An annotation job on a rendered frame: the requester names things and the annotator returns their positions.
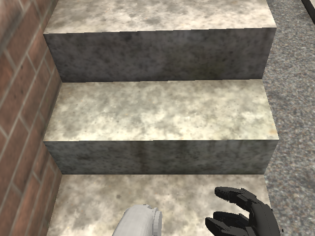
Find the robot right hand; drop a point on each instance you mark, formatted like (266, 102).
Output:
(261, 220)

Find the robot left thigh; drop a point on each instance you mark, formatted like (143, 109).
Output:
(140, 220)

